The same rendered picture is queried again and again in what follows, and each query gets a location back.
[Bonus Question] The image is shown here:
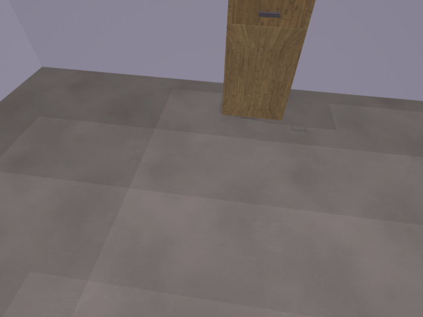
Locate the cabinet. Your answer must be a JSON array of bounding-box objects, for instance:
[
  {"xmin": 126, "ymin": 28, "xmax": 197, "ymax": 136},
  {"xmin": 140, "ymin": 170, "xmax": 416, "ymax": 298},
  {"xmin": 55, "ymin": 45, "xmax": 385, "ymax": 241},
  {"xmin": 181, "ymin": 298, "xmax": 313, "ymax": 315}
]
[{"xmin": 222, "ymin": 0, "xmax": 316, "ymax": 120}]

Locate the drawer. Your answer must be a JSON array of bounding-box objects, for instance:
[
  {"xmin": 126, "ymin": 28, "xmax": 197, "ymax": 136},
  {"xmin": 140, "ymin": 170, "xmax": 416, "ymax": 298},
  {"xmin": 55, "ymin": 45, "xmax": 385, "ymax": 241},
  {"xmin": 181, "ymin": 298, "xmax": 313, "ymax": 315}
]
[{"xmin": 231, "ymin": 0, "xmax": 311, "ymax": 29}]

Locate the handle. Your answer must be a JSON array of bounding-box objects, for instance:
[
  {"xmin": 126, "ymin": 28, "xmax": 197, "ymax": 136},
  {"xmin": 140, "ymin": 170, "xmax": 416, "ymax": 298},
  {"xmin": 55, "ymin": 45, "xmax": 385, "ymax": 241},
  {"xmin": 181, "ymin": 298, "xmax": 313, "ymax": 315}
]
[{"xmin": 259, "ymin": 10, "xmax": 280, "ymax": 18}]

